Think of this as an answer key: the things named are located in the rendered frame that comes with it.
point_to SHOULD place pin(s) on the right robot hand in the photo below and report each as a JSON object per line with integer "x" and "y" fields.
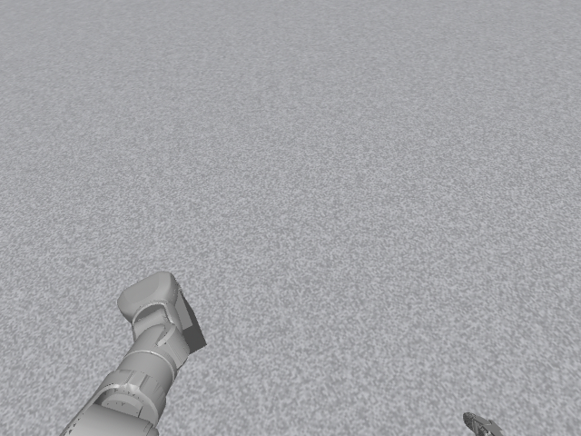
{"x": 480, "y": 426}

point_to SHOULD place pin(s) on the cube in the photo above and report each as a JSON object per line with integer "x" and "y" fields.
{"x": 191, "y": 330}

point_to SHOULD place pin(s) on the left robot arm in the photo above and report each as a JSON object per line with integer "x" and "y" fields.
{"x": 130, "y": 401}

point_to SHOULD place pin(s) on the left robot hand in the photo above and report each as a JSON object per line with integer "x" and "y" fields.
{"x": 158, "y": 286}

